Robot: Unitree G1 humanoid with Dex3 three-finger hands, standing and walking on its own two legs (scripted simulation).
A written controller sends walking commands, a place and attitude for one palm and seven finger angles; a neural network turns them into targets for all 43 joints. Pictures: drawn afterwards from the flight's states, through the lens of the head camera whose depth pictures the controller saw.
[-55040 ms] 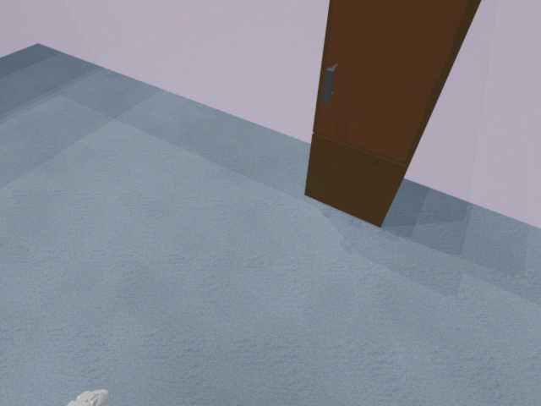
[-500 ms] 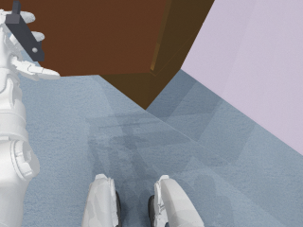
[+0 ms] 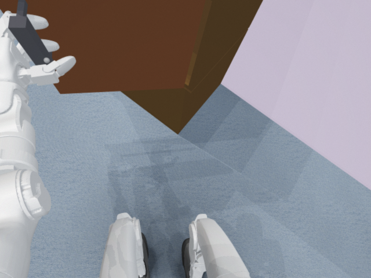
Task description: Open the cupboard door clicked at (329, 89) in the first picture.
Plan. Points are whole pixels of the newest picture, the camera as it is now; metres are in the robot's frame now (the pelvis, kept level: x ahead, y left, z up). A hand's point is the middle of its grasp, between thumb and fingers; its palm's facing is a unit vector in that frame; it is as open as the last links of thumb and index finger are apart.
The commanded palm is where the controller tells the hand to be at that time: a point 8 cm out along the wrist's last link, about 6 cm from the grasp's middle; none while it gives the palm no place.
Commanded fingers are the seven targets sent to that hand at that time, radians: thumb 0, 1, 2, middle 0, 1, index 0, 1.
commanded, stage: close the thumb around the handle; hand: left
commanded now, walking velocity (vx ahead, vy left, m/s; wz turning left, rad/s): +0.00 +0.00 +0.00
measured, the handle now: (36, 39) +0.58 +0.26 +0.04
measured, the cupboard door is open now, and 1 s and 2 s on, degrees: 45 66 92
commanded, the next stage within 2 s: pull the door open along its arc in 0.30 s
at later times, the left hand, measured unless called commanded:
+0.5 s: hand (48, 58) +0.53 +0.23 +0.05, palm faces +0.10 -1.00 -0.02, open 5.8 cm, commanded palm +0.51 +0.25 +0.04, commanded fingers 0.00 0.90 0.90 -0.40 -1.35 -0.40 -1.35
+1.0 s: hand (73, 112) +0.42 +0.18 +0.05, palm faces +0.36 -0.93 +0.06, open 6.1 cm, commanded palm +0.34 +0.20 +0.04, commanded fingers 0.00 0.90 0.90 -0.40 -1.35 -0.40 -1.35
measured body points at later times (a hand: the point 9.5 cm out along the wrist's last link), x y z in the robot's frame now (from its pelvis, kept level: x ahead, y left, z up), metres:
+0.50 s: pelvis +0.00 +0.00 +0.00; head +0.18 +0.04 +0.41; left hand +0.52 +0.29 +0.05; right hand +0.02 -0.27 -0.11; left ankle +0.06 +0.09 -0.59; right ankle +0.01 -0.11 -0.59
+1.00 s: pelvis +0.03 +0.00 +0.04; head +0.16 +0.02 +0.47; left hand +0.39 +0.23 +0.05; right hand +0.14 -0.25 -0.09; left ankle +0.06 +0.09 -0.59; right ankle +0.01 -0.11 -0.59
